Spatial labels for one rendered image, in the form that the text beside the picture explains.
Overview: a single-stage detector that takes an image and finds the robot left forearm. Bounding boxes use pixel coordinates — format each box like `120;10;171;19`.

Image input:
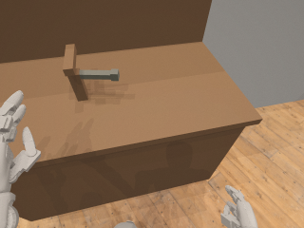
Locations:
0;192;19;228

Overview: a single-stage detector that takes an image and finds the tap lever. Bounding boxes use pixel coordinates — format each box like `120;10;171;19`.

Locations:
79;68;120;82

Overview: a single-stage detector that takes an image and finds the robot left hand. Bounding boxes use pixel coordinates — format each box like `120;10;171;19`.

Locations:
0;90;41;194

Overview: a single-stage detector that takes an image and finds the counter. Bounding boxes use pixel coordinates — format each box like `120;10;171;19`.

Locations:
0;0;263;221

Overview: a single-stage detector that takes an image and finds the robot right hand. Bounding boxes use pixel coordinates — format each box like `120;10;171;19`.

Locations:
220;185;258;228

